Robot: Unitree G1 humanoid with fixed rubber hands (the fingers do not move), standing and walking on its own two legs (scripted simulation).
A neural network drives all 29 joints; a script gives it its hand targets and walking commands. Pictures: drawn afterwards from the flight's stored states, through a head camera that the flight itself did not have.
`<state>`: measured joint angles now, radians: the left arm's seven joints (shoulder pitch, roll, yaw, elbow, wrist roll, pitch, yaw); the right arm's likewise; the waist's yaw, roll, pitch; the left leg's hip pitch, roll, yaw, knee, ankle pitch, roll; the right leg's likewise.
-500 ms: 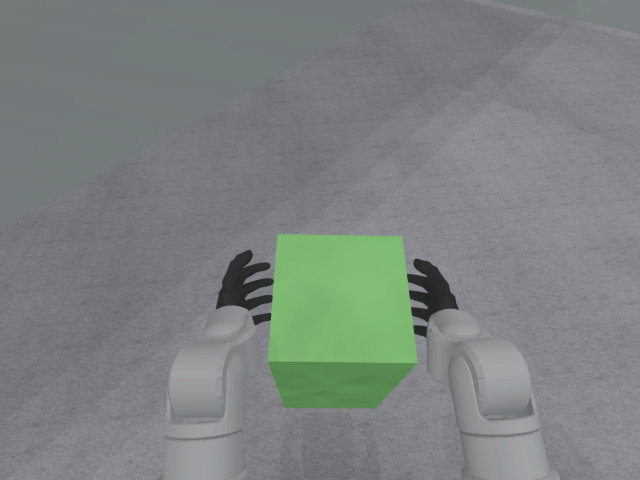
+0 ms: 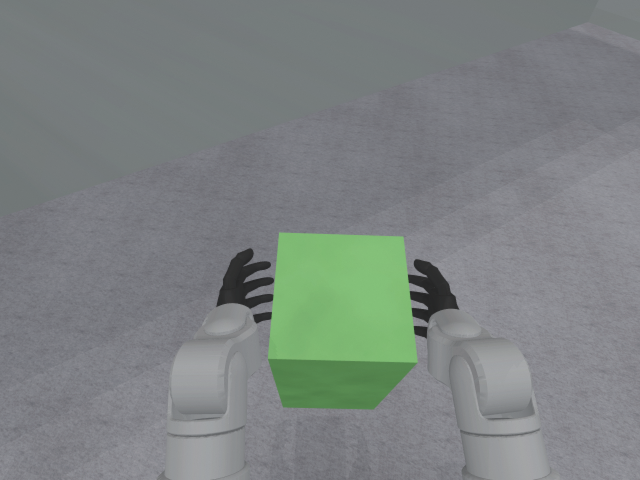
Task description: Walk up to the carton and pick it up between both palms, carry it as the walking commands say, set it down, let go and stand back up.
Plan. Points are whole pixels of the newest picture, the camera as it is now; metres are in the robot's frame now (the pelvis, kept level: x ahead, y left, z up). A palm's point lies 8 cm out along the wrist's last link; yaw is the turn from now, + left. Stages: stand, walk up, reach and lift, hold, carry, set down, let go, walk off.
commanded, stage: carry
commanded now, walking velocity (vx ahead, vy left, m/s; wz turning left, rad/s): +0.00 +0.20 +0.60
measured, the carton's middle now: (333, 335) +0.32 +0.00 +0.00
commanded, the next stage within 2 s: none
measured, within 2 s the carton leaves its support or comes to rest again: neither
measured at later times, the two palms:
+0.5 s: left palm (103, 386) +0.22 +0.22 +0.12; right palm (356, 387) +0.21 -0.01 +0.10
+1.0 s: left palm out of the picture +0.13 +0.28 +0.11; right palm (297, 478) +0.14 +0.05 +0.09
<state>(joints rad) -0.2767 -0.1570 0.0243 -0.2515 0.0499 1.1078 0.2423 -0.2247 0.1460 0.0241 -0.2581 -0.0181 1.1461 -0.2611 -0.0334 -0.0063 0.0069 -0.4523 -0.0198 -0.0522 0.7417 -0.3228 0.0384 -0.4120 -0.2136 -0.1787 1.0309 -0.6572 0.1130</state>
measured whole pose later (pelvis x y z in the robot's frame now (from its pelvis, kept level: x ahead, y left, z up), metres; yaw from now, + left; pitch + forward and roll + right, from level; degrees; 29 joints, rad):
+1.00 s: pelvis -0.16 +0.13 +0.01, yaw +7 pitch +5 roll -3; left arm -0.31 -0.17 0.02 -0.25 0.05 1.13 0.26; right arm -0.23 0.15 0.01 -0.26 -0.02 1.16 -0.25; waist -0.01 0.05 -0.04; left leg -0.50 -0.07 -0.02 0.36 0.06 0.07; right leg -0.16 0.01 -0.19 0.46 -0.45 0.02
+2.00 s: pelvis -0.15 +0.11 +0.01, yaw +8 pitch +3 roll +0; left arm -0.32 -0.17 0.04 -0.03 0.04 1.03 0.26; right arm -0.23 0.15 -0.03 -0.09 -0.05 1.08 -0.22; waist -0.01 0.02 -0.11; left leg -0.47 -0.09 -0.01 0.38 0.04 0.07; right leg -0.14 0.00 -0.19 0.51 -0.43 -0.04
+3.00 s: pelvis -0.15 +0.10 +0.01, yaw +8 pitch +3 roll +0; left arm -0.31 -0.17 0.04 0.02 0.08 0.93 0.23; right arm -0.23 0.15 -0.03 0.00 -0.06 0.95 -0.20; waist -0.01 0.02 -0.11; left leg -0.47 -0.09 -0.01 0.38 0.03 0.07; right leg -0.14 0.00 -0.19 0.51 -0.44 -0.05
